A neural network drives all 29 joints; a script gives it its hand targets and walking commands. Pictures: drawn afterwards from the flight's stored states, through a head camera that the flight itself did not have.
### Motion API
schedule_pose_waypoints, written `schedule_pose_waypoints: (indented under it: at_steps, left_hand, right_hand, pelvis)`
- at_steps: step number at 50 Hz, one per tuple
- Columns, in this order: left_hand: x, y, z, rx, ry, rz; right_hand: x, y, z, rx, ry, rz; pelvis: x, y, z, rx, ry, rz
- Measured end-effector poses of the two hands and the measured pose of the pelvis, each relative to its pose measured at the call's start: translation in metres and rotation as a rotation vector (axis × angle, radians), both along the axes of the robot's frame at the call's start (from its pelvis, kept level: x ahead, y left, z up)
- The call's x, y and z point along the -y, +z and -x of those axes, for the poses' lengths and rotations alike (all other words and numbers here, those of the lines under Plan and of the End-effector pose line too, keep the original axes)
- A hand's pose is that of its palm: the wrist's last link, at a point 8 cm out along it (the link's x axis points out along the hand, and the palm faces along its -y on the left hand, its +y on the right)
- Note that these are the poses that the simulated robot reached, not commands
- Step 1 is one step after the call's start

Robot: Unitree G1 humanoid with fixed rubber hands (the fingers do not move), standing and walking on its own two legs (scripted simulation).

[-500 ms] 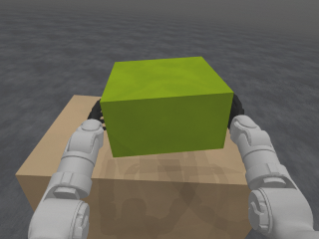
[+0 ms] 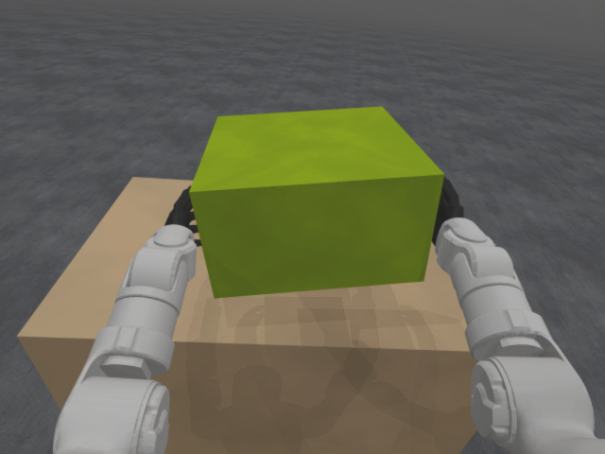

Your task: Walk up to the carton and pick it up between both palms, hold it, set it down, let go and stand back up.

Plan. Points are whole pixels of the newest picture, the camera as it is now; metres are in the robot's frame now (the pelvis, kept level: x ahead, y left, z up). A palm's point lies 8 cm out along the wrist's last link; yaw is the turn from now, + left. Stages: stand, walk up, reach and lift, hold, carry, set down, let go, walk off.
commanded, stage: hold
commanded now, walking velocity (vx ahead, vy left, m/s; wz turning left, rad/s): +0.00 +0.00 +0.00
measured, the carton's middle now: (309, 189) +0.45 +0.01 +0.19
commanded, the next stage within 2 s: none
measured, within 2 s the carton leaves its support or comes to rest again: neither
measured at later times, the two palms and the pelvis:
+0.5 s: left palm (180, 230) +0.37 +0.18 +0.17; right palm (448, 218) +0.38 -0.18 +0.20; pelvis +0.00 +0.00 +0.00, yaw +0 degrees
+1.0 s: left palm (179, 230) +0.37 +0.18 +0.16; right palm (448, 218) +0.38 -0.18 +0.20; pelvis +0.00 +0.00 +0.00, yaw +0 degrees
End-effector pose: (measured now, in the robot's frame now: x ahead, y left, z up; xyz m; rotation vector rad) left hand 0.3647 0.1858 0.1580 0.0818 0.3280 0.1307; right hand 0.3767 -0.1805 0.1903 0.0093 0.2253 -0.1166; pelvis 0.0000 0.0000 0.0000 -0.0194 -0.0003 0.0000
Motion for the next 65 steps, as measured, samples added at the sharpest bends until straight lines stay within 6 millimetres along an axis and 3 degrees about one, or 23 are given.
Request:
schedule_pose_waypoints:
  at_steps: [26, 65]
  left_hand:
    - [0.001, 0.008, -0.002, 0.016, -0.002, -0.007]
    - [0.001, 0.006, -0.003, 0.006, -0.006, -0.014]
  right_hand:
    - [0.001, 0.012, -0.002, 0.02, 0.003, 0.019]
    - [0.001, 0.01, -0.003, 0.011, 0.003, 0.018]
  pelvis:
    - [0.004, 0.001, -0.002, -0.004, -0.003, -0.001]
    - [0.004, 0.001, -0.002, -0.005, -0.004, -0.001]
